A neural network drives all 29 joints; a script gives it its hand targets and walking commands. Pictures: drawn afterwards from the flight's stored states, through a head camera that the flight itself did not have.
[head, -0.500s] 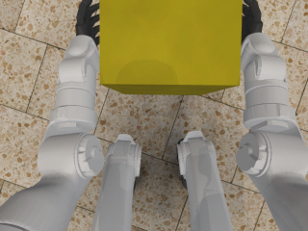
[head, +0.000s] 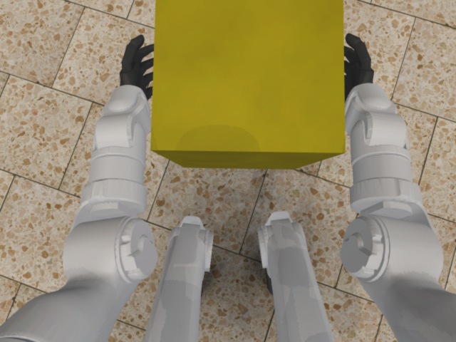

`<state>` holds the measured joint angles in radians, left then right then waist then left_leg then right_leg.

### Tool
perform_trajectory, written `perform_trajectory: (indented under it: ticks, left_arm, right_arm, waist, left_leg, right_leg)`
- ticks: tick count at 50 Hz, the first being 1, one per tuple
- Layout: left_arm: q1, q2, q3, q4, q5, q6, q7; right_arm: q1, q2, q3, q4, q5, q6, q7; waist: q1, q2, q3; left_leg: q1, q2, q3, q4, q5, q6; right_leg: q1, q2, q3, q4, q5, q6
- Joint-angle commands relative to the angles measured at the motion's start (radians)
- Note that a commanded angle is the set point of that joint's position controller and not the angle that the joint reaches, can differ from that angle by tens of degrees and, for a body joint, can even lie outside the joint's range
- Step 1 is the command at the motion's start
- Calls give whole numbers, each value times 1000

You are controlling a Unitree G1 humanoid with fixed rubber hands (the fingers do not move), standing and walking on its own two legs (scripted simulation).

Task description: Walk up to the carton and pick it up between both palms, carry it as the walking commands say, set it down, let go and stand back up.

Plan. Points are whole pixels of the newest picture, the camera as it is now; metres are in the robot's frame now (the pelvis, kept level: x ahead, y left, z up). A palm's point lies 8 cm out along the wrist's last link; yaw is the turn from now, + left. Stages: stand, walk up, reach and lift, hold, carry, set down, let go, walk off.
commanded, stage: reach and lift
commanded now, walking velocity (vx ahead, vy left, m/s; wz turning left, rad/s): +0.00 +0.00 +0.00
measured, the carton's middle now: (242, 104) +0.50 -0.03 -0.14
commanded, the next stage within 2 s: none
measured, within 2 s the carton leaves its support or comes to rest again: neither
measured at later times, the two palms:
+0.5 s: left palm (111, 81) +0.49 +0.14 +0.01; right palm (379, 81) +0.47 -0.20 +0.00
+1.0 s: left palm (75, 73) +0.46 +0.15 +0.08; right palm (416, 71) +0.45 -0.19 +0.08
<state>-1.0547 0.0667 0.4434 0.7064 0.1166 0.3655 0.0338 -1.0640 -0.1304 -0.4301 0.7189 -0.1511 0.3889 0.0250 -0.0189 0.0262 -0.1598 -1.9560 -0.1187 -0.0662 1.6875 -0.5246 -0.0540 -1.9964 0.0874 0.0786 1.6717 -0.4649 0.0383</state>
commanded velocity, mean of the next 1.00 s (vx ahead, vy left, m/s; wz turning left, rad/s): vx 0.00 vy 0.00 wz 0.00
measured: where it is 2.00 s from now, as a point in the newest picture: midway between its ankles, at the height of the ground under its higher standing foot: (234, 276)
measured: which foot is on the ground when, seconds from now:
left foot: down 0.00-1.00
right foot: down 0.00-1.00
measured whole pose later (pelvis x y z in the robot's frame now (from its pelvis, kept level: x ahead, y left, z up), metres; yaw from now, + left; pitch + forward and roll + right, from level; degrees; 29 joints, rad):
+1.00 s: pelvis +0.04 +0.00 +0.13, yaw -1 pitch +36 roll +1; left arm -0.71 -0.02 0.40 0.64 0.14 0.32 0.01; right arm -0.71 -0.02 -0.40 0.63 -0.18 0.35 0.04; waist -0.01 0.02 -0.23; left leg -1.40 -0.11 -0.11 1.22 -0.45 -0.03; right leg -1.44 0.09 0.10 1.21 -0.40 0.03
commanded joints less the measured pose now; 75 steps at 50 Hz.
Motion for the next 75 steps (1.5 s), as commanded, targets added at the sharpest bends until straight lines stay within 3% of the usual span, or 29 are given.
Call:
perform_trajectory:
  ticks: [1, 35, 56, 75]
  left_arm:
    - [-663, -1020, -499, -25, -127, -17, -235]
    - [-390, -1094, -553, -47, -103, -50, -246]
    - [-166, -1118, -595, -96, -79, -54, -269]
    - [15, -1123, -612, -157, -27, -34, -299]
  right_arm:
    - [-612, 1049, 487, -22, 139, -13, 232]
    - [-350, 1120, 535, -57, 113, -47, 242]
    - [-135, 1153, 582, -114, 92, -60, 244]
    - [31, 1166, 615, -188, 56, -49, 274]
  waist:
    - [-19, -37, -1039]
    - [-11, -32, -912]
    - [1, -36, -779]
    - [-3, -27, -634]
  left_leg:
    - [471, -58, 135, -184, 239, 26]
    - [771, -50, 79, -476, 293, 29]
    - [982, -26, 41, -686, 366, 37]
    - [1233, -6, 10, -917, 468, 45]
  right_leg:
    - [725, 53, -137, -167, 271, -12]
    - [979, 55, -104, -445, 304, -10]
    - [1205, 41, -62, -661, 387, -16]
    - [1433, 13, -38, -877, 488, -27]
